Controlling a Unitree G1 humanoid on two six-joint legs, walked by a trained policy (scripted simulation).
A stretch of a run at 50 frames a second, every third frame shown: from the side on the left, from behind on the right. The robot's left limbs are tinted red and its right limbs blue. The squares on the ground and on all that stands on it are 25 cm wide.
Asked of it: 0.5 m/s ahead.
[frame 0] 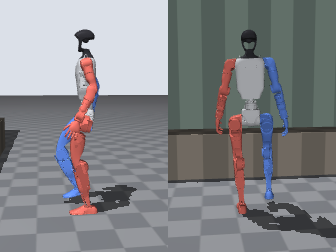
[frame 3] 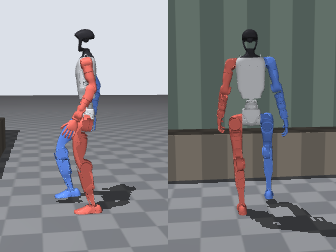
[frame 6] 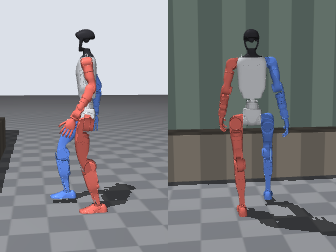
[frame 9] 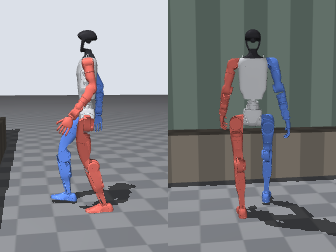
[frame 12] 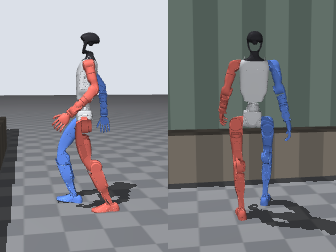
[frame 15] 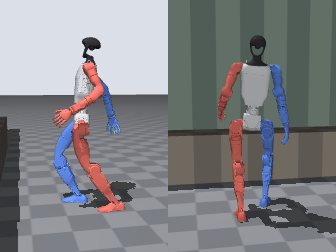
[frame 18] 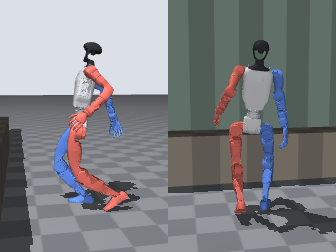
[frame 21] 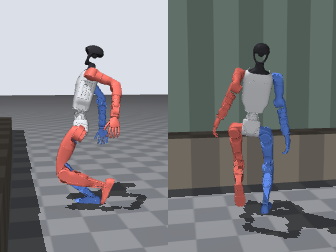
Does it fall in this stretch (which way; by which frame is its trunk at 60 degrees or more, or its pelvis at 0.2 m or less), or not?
no
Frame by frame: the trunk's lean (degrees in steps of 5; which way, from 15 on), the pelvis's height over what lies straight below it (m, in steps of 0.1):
0: 0, 0.8
3: 0, 0.8
6: 0, 0.8
9: 0, 0.8
12: 5, 0.8
15: 10, 0.7
18: 15 backward and to its right, 0.7
21: 15 backward, 0.7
